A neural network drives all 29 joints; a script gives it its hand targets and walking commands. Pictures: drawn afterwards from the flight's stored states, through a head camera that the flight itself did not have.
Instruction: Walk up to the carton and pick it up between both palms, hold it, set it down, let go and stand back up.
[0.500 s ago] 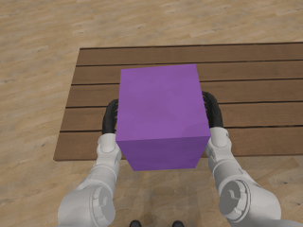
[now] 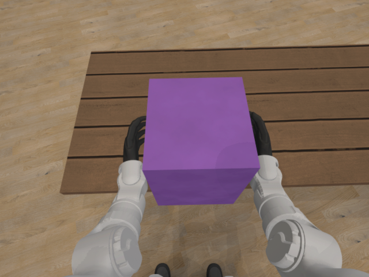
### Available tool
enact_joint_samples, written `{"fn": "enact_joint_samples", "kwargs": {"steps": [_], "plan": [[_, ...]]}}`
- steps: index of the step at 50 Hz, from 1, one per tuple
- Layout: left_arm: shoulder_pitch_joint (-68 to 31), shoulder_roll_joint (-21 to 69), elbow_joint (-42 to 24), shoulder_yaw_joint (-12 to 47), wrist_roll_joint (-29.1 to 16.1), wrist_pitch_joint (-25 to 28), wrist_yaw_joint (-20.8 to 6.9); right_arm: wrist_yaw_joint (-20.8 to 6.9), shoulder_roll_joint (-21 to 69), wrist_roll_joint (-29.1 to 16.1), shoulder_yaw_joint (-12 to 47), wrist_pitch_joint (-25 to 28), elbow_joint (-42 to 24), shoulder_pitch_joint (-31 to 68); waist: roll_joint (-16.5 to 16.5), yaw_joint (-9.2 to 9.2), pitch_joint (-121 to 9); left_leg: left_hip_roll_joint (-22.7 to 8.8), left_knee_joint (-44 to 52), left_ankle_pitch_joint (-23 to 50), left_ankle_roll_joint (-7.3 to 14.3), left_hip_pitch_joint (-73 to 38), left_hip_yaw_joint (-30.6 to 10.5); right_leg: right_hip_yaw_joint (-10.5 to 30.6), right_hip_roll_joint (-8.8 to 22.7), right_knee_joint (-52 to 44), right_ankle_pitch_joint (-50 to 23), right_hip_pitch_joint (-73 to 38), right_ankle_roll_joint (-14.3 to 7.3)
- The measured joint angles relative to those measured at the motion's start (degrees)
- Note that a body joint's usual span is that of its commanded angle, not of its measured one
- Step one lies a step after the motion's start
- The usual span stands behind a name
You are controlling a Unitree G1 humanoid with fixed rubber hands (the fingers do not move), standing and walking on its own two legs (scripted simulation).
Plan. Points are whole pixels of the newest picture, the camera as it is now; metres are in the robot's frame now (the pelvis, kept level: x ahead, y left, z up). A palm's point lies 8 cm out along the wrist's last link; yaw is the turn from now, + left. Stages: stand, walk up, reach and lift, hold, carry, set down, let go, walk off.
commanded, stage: set down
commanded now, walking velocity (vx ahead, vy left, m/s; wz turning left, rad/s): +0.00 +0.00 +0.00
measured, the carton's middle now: (195, 148) +0.40 +0.00 -0.04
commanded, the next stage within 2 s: none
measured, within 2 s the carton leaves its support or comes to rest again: neither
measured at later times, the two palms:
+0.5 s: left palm (130, 150) +0.39 +0.15 -0.02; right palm (260, 146) +0.39 -0.15 -0.02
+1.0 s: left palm (100, 142) +0.38 +0.20 +0.03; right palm (304, 123) +0.40 -0.22 +0.06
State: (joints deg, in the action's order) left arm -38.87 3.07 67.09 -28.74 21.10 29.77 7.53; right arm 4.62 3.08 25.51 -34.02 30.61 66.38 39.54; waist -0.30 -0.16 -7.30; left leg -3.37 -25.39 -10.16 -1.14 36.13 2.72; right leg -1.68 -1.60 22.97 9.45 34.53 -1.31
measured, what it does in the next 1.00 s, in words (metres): stands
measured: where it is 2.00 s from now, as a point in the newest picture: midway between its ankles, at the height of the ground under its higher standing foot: outside the picture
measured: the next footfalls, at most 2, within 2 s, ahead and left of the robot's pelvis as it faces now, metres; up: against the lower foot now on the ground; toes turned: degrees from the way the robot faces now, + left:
none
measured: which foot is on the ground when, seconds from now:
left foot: down 0.00-1.00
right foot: down 0.00-1.00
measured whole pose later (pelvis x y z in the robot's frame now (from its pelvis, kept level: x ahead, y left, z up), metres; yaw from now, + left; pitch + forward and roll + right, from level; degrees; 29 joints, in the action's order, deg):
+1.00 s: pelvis -0.02 -0.01 -0.01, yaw +0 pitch +19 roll -1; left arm -42.4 -13.1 65.4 0.1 -13.7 12.7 2.1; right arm -0.7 -19.8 -26.9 11.0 15.0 72.4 47.7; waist -0.5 1.8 -13.8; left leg -3.9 -35.2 -13.6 -2.1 40.5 0.9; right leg -2.0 -2.4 33.7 13.2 39.6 -2.2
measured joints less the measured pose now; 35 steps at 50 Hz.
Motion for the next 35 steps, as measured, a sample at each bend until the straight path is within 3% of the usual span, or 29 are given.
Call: {"fn": "enact_joint_samples", "kwargs": {"steps": [22,25,29,35], "plan": [[-2.36,-2.22,2.45,3.25,-3.88,-2.13,1.05,-0.08,-3.64,-8.70,8.54,-1.66,5.81,3.93,0.41,0.30,-2.31,-0.48,-4.84,-1.57,0.40,5.09,1.01,0.94,-0.22,4.59,1.01,5.42,0.31],[-2.82,-3.48,3.18,6.88,-7.76,-3.18,1.56,-0.21,-5.17,-13.83,13.72,-2.56,7.75,4.54,0.71,0.68,-4.04,-0.79,-6.14,-2.04,0.39,6.86,1.04,1.01,-0.48,5.39,1.15,7.03,0.31],[-4.31,-6.20,4.43,14.33,-17.13,-4.66,2.54,-0.15,-8.49,-25.65,24.14,-4.11,9.76,5.77,1.45,1.81,-7.70,-1.44,-9.15,-3.39,0.32,9.98,0.86,0.97,-1.04,7.35,1.84,9.73,0.27],[-7.98,-11.61,8.25,23.83,-28.65,-7.08,0.64,-0.62,-15.57,-39.46,35.19,-7.07,12.49,9.10,2.31,3.04,-10.12,-1.64,-13.00,-5.44,0.26,10.66,-0.02,0.42,-1.24,10.99,3.94,10.15,0.15]]}}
